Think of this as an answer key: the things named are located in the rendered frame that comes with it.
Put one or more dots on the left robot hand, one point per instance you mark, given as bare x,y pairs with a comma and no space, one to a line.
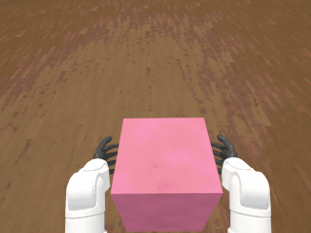
100,152

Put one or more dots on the right robot hand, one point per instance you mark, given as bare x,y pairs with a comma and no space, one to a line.
227,151

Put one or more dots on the robot left forearm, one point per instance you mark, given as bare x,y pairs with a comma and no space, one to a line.
85,198

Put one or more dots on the robot right forearm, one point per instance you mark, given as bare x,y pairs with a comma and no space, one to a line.
249,197

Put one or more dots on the carton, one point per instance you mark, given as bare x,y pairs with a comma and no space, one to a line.
166,178

